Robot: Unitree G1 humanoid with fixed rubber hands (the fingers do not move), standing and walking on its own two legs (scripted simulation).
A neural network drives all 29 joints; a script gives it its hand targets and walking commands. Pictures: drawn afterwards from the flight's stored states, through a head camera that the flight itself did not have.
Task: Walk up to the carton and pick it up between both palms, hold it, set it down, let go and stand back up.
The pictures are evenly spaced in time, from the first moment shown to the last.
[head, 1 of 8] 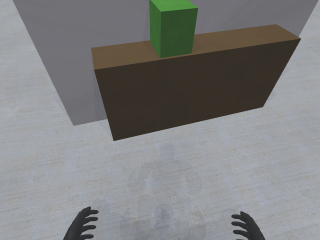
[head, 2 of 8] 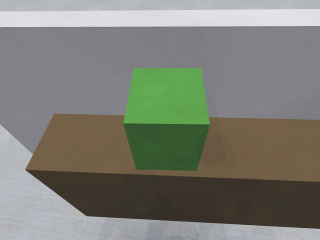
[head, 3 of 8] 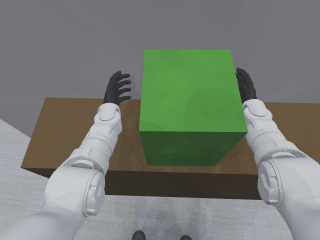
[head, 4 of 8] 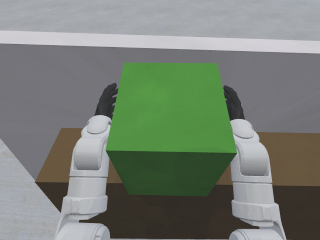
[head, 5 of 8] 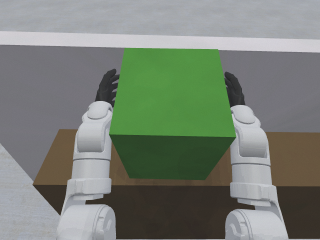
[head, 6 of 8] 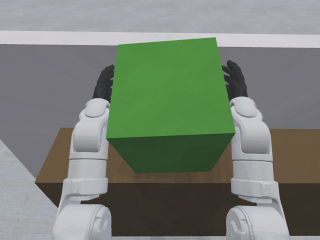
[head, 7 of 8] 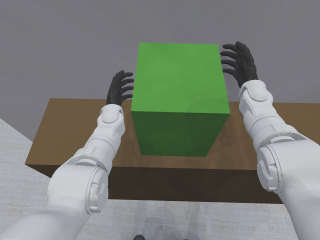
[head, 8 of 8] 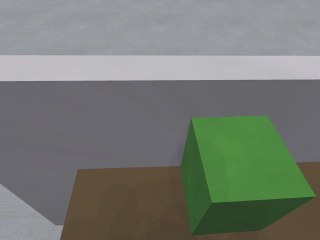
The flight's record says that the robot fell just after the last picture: no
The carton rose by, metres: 0.20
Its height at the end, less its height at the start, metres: +0.00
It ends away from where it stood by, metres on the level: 0.03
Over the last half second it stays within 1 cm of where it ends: yes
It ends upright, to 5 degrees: yes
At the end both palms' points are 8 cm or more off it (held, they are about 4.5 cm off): yes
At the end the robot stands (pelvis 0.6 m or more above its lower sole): yes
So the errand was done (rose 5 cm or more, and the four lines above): yes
